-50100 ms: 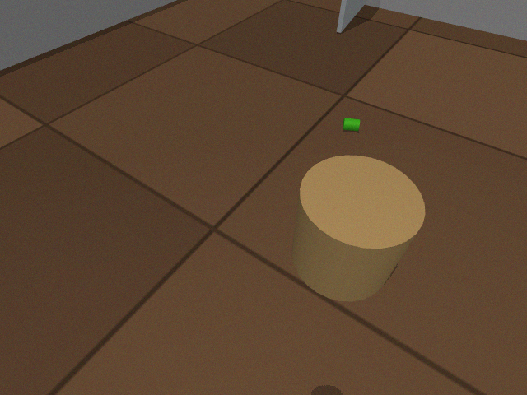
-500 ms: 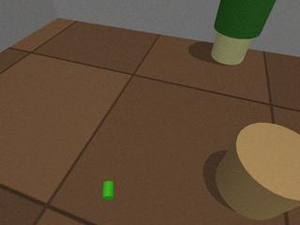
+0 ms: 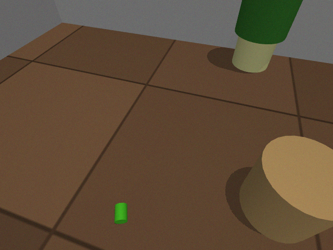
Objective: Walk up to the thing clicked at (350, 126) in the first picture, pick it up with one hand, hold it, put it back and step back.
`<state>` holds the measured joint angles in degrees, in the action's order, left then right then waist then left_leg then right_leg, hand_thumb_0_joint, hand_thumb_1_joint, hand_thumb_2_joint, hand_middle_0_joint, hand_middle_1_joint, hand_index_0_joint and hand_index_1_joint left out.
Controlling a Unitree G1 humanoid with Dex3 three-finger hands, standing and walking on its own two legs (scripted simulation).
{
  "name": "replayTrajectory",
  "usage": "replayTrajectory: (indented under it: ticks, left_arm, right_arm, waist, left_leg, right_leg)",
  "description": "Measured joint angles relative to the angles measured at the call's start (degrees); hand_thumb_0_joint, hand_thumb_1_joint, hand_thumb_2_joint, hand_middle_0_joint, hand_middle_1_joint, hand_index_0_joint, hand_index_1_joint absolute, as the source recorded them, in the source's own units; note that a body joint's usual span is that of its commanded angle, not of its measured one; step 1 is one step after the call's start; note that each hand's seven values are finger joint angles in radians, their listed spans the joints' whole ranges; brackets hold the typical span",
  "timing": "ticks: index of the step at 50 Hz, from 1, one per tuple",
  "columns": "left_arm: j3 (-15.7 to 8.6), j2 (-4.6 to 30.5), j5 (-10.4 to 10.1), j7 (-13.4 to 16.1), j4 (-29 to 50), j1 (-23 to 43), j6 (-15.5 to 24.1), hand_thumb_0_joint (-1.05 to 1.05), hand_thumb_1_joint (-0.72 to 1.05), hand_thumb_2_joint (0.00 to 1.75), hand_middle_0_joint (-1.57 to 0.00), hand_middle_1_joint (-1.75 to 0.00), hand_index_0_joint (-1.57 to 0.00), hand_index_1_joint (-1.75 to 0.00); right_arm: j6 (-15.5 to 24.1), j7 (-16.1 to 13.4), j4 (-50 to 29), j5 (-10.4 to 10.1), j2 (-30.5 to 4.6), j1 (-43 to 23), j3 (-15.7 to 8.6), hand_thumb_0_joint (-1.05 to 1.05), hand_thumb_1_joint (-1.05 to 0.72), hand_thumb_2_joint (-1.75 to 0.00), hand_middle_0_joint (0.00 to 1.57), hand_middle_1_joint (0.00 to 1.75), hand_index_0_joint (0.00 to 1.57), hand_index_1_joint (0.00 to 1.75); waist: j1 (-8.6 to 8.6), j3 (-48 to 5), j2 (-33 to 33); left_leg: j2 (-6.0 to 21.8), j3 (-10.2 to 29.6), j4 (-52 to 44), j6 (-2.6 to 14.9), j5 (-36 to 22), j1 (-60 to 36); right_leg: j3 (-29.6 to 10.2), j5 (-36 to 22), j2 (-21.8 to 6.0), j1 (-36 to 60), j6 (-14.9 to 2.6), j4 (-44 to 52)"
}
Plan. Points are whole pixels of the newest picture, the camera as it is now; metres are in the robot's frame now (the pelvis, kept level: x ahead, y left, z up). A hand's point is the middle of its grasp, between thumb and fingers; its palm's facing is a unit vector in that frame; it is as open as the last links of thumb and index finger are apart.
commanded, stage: walk up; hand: left
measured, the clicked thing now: (121, 213) +0.45 +0.28 -0.75
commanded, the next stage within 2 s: stand in 0.04 s
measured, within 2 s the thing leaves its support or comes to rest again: neither
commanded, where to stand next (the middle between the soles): +0.04 +0.01 m, yaw +2 degrees
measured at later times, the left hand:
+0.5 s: hand out of the picture +0.06 +0.25 -0.15, palm faces -0.03 -0.94 -0.34, open 7.4 cm
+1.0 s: hand out of the picture +0.05 +0.25 -0.16, palm faces -0.03 -0.94 -0.34, open 7.4 cm
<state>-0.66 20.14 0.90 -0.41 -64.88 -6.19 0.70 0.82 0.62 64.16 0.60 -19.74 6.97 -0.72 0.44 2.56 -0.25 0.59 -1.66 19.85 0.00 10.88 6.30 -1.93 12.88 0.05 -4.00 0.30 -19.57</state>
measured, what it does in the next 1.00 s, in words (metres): stands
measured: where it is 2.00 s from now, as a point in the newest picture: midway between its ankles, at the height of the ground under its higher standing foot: outside the picture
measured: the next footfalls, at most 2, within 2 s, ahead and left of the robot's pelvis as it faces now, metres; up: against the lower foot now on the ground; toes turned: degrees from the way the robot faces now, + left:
none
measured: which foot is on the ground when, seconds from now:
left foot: down 0.00-1.00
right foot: down 0.00-1.00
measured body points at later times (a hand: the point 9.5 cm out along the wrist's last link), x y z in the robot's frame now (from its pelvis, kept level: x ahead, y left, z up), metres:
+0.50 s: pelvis -0.01 +0.00 +0.00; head -0.01 +0.00 +0.45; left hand +0.07 +0.30 -0.13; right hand +0.07 -0.30 -0.13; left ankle +0.00 +0.12 -0.75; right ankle -0.02 -0.12 -0.75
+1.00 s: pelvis -0.01 +0.00 +0.00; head +0.00 +0.00 +0.45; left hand +0.05 +0.30 -0.13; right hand +0.05 -0.30 -0.13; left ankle +0.00 +0.12 -0.75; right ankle -0.02 -0.12 -0.75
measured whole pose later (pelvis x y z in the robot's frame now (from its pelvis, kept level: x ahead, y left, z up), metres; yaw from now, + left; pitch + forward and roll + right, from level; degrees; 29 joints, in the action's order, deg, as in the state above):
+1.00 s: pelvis -0.01 +0.00 +0.00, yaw +1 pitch -2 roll +0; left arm 0.4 20.2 0.7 -0.4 -65.0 -7.6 0.8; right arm 0.6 0.8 66.3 0.4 -19.9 6.8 0.0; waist 0.6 3.0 0.1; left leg 0.6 -0.7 17.4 -0.3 8.1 7.5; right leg -1.0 10.6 0.1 -5.1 0.2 -17.5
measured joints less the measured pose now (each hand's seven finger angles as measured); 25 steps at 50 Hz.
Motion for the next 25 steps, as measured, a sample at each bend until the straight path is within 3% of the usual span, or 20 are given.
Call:
replayTrajectory:
  ticks: [25]
  left_arm:
    - [0.94,-0.17,-0.17,0.24,-0.07,0.3,0.16,0.01,0.91,0.9,-0.21,-0.3,-0.2,-0.3]
  right_arm:
    - [-0.4,0.05,1.34,-0.35,-0.21,-2.22,0.65,0.0,-0.91,-0.9,0.2,0.3,0.2,0.3]
  waist:
    - [0.22,0.47,0.24]
  left_leg:
    - [0.26,0.66,-2.67,-0.45,-2.81,0.26]
  right_leg:
    - [0.65,-2.6,0.27,-0.07,-0.17,2.66]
